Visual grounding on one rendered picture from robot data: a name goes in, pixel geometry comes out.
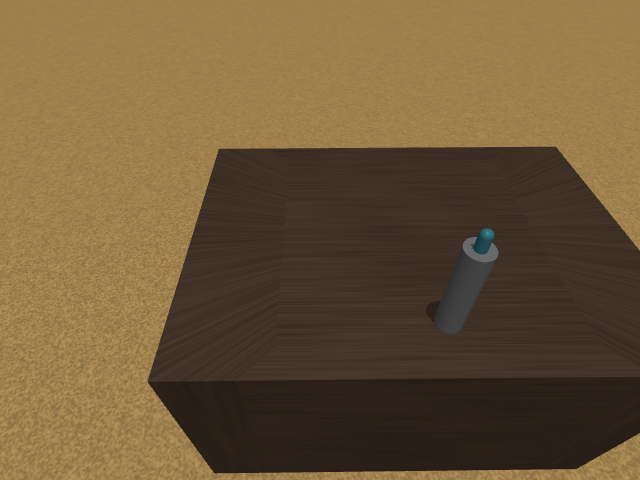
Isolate bottle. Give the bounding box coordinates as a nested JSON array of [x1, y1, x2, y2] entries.
[[434, 228, 498, 334]]

